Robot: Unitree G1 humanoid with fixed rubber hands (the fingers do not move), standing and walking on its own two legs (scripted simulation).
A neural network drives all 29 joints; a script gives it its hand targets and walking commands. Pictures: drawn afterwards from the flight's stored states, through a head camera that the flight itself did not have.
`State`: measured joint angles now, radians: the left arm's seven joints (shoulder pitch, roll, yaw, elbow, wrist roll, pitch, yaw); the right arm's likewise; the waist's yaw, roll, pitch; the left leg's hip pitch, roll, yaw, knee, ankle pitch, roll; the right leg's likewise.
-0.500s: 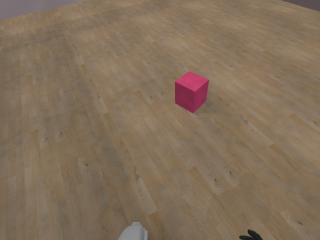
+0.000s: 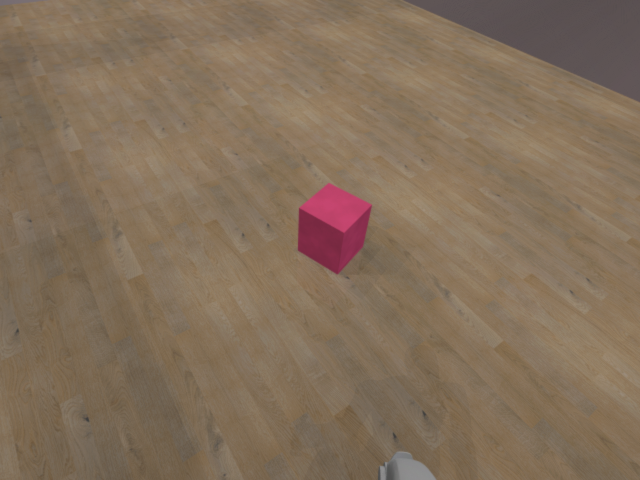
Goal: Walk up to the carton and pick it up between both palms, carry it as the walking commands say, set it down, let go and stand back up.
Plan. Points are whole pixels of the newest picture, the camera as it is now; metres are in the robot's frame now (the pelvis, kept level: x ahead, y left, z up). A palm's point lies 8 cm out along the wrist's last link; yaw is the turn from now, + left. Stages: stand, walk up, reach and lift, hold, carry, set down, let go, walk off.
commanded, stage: walk up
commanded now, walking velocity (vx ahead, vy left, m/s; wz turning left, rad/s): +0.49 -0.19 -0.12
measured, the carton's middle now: (333, 228) +1.18 -0.11 -0.66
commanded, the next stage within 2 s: none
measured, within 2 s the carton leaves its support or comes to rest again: neither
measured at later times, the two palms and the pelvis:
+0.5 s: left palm (195, 477) +0.18 +0.17 -0.12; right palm (497, 356) +0.36 -0.31 -0.13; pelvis +0.24 -0.07 +0.00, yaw -1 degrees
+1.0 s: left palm (213, 261) +0.57 +0.21 -0.15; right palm (464, 321) +0.42 -0.26 -0.11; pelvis +0.49 -0.03 +0.00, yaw +0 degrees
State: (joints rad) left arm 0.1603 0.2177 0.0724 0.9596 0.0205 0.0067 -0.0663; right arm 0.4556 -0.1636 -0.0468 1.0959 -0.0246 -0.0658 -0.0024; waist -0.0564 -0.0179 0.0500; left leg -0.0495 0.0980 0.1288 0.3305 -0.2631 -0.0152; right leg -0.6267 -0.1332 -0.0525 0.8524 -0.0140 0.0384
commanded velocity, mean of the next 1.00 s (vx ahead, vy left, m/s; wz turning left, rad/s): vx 0.50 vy -0.05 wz -0.01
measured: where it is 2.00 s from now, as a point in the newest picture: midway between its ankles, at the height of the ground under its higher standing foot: (337, 316)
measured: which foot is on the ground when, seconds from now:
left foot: down 0.00-0.18, up 0.20-0.64, down 0.66-1.00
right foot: up 0.00-0.16, down 0.18-0.68, up 0.70-1.00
